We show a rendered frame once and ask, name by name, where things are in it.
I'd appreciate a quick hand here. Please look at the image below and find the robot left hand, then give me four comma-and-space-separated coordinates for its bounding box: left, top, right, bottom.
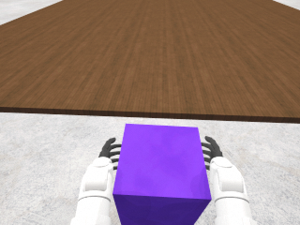
98, 137, 122, 170

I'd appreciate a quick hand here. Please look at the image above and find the right robot forearm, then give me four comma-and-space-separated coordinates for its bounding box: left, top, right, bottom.
209, 157, 258, 225

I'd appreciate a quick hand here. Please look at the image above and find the robot right hand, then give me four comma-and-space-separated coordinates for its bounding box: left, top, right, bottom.
201, 136, 223, 171

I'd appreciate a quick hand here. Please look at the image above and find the carton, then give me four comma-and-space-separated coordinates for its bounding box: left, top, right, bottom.
112, 124, 212, 225

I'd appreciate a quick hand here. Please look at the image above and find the left robot forearm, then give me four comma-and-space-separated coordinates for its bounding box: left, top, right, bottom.
70, 157, 113, 225

